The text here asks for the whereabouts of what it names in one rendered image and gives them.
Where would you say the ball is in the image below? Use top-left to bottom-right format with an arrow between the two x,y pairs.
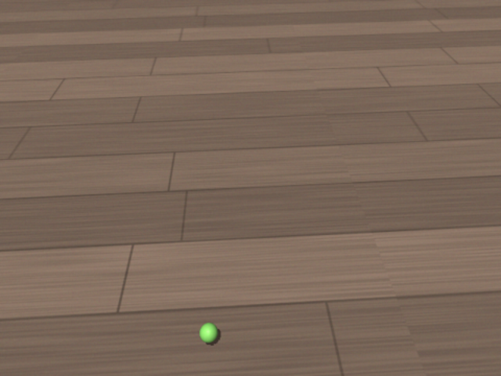
200,323 -> 218,343

